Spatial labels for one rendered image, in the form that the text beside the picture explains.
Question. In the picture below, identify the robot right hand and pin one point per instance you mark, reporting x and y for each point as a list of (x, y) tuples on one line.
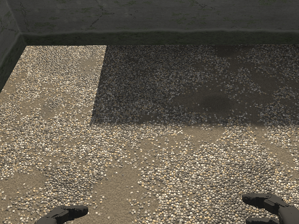
[(270, 202)]

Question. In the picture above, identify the robot left hand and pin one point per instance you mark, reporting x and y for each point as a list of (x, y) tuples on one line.
[(62, 213)]

